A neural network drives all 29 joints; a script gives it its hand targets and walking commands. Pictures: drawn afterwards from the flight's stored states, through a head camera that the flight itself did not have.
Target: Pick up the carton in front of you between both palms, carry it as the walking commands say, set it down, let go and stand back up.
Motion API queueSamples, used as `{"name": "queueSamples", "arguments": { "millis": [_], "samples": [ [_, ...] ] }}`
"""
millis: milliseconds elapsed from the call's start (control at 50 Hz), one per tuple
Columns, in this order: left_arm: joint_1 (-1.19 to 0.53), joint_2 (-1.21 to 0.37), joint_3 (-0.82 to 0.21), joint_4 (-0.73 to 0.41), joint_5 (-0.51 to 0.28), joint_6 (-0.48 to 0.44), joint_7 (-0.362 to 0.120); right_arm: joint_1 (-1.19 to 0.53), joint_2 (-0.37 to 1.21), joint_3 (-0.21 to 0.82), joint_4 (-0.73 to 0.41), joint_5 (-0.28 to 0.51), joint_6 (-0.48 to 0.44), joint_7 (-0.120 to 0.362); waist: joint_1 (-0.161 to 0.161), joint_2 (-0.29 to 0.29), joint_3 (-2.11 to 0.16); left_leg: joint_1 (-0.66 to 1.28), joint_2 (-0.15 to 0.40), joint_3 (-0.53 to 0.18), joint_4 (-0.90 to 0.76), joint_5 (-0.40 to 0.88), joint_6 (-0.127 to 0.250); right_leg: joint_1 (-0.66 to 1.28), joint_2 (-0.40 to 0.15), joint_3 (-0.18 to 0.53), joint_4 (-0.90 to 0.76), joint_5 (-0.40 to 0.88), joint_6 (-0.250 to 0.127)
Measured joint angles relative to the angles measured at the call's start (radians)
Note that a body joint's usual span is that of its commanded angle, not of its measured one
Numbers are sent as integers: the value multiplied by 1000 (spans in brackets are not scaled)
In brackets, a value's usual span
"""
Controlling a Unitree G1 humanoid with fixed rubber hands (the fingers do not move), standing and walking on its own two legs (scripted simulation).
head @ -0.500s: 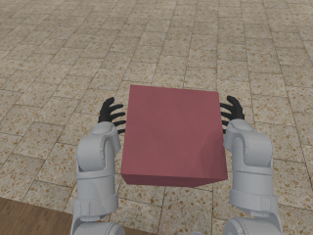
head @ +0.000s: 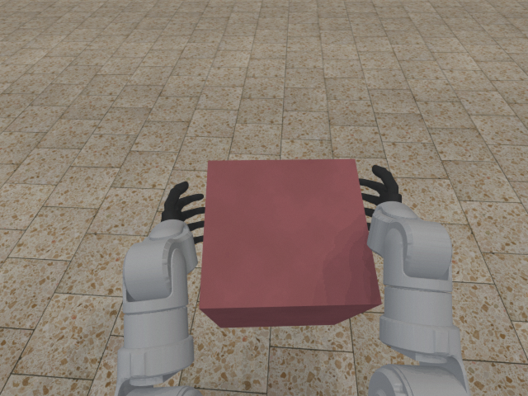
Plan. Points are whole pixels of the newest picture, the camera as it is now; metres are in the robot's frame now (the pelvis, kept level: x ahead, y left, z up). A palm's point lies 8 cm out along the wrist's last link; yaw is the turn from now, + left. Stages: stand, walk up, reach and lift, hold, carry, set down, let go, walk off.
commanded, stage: carry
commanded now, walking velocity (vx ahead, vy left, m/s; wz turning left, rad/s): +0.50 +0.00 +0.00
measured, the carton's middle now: (279, 253) +0.36 -0.03 +0.02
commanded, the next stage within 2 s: none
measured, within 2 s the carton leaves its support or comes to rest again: neither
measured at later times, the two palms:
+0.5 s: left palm (200, 115) +0.65 +0.11 +0.10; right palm (332, 91) +0.69 -0.17 +0.11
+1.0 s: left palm (198, 51) +0.93 +0.13 +0.10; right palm (307, 40) +0.93 -0.16 +0.12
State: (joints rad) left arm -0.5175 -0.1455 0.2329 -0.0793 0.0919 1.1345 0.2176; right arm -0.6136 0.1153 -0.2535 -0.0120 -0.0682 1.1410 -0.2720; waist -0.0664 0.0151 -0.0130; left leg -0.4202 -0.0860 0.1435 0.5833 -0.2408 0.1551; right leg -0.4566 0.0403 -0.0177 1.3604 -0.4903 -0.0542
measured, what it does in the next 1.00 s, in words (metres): walks ahead: right foot, then left foot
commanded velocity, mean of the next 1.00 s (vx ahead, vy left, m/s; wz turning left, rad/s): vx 0.50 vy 0.00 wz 0.00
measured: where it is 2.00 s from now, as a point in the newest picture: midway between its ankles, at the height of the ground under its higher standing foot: (256, 183)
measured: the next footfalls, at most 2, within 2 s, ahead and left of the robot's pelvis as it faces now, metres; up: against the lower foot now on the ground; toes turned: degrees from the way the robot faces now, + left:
right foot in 0.32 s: +0.40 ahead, -0.12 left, +0.00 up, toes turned -6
left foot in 0.76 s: +0.67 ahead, +0.09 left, +0.00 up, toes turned +11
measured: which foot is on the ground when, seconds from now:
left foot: down 0.00-0.34, up 0.36-0.74, down 0.76-1.00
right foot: up 0.00-0.30, down 0.32-0.78, up 0.80-1.00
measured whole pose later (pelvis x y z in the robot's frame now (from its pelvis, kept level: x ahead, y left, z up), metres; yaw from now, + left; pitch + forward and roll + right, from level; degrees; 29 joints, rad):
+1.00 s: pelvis +0.65 +0.00 +0.03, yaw -1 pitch +6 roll -1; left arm -0.22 -0.14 0.05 -0.30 0.11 1.26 0.25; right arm -0.24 0.15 -0.08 -0.30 -0.12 1.20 -0.23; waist -0.01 0.02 -0.07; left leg -0.22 0.04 0.21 0.30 -0.18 0.05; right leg -0.54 -0.07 -0.10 0.85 -0.31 0.02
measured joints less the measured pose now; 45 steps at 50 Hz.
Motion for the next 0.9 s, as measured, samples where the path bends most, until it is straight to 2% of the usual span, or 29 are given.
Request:
{"name": "queueSamples", "arguments": {
  "millis": [40, 140, 200, 280, 320, 340, 360, 400, 440, 480, 560, 620, 680, 740, 760, 780, 800, 840, 860, 900],
  "samples": [
    [16, -26, 24, 2, 26, 0, -8, -2, 4, -11, 37, 11, -6, -5, -15, 6, 3, 34, 4, -4, -19, -29, -2, -108, -29, 9, -42, 45, 4],
    [73, -67, 34, -30, 64, -48, -17, 22, 19, -9, 48, 4, -63, 12, -26, 8, 28, 144, 19, -21, -77, -92, -22, -265, -87, 4, -316, 175, 30],
    [103, -56, 11, -67, 64, -66, -14, 49, 38, 5, 21, 5, -98, 15, -23, -1, 40, 227, 26, -36, -105, -141, -42, -277, -87, -9, -490, 276, 25],
    [114, -46, -2, -99, 50, -68, -11, 76, 56, 9, -21, -8, -115, 23, 5, -6, 26, 333, 39, -50, -110, -227, -69, -188, -57, -75, -755, 417, -1],
    [97, -44, -12, -86, 42, -69, -9, 86, 48, 9, -49, -12, -110, 21, 31, -11, 17, 336, 47, -53, 20, -272, -84, -87, -35, -119, -872, 489, -15],
    [83, -49, -23, -70, 40, -75, 1, 79, 33, 17, -53, -10, -114, 22, 48, 13, 20, 296, 70, -63, 147, -261, -93, -80, -19, -133, -844, 464, -27],
    [61, -52, -34, -46, 44, -74, 19, 71, 23, 18, -52, -15, -123, 21, 64, 26, 27, 236, 71, -97, 302, -258, -104, -79, -11, -141, -805, 414, -38],
    [40, -58, -45, -8, 50, -68, 67, 62, 22, 18, -53, -29, -121, 8, 92, 18, 32, 101, 50, -135, 570, -260, -114, -58, -9, -137, -785, 341, -51],
    [38, -61, -40, -14, 30, -48, 86, 61, 41, -7, -60, -40, -104, 13, 104, 1, 38, -18, 57, -136, 676, -217, -121, -8, -16, -136, -826, 321, -41],
    [45, -59, -31, -31, 25, -25, 86, 69, 67, -20, -63, -58, -103, 19, 109, -14, 43, -102, 85, -119, 618, -168, -129, 54, -23, -134, -886, 315, -39],
    [69, -63, -17, -90, 14, -5, 79, 113, 109, -8, -121, -83, -109, 21, 114, -27, 39, -192, 123, -96, 354, -108, -156, 172, -37, -128, -986, 291, -33],
    [85, -65, -34, -125, 16, 12, 74, 161, 103, 29, -176, -83, -101, 18, 109, -20, 22, -213, 138, -79, 175, 21, -167, 258, -41, -124, -1038, 256, -15],
    [101, -57, -69, -148, 21, 41, 70, 204, 85, 59, -226, -72, -71, 10, 92, -8, 1, -186, 137, -48, 11, 141, -158, 349, -42, -128, -1069, 205, 9],
    [124, -49, -100, -167, 31, 76, 62, 230, 74, 79, -258, -69, -29, 5, 79, -10, -18, -94, 119, 10, -155, 237, -143, 413, -53, -120, -1008, 103, 36],
    [137, -43, -108, -174, 38, 87, 54, 236, 73, 88, -260, -70, -15, 4, 79, -11, -31, -50, 115, 33, -192, 241, -120, 412, -60, -115, -935, 51, 45],
    [151, -37, -110, -176, 40, 90, 49, 243, 70, 102, -251, -74, -11, 6, 71, -36, -38, -43, 101, 51, -161, 210, -81, 382, -88, -108, -824, 26, 50],
    [167, -32, -112, -181, 38, 94, 48, 249, 68, 115, -242, -76, -7, 9, 64, -53, -40, -40, 93, 62, -122, 167, -66, 328, -100, -84, -677, 29, 53],
    [205, -20, -119, -192, 41, 114, 46, 261, 64, 131, -214, -73, 7, 22, 59, -50, -40, -8, 100, 71, -109, 109, -69, 196, -82, -40, -396, 19, 50],
    [220, -16, -122, -190, 39, 123, 44, 272, 61, 137, -208, -70, 18, 26, 59, -38, -38, 20, 107, 72, -128, 101, -81, 139, -74, -38, -314, 32, 48],
    [248, -9, -135, -189, 37, 134, 35, 301, 52, 149, -218, -63, 38, 34, 61, -17, -39, 78, 115, 75, -183, 94, -92, 42, -77, -49, -275, 87, 50]
  ]
}}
